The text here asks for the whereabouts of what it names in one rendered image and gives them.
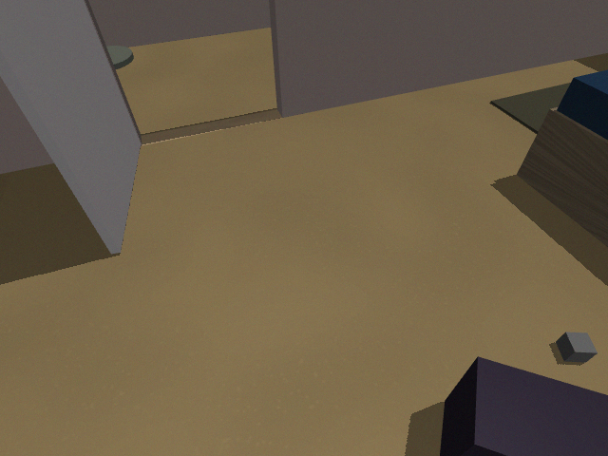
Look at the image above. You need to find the bed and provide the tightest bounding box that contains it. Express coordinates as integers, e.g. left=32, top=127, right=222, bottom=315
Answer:
left=517, top=70, right=608, bottom=247

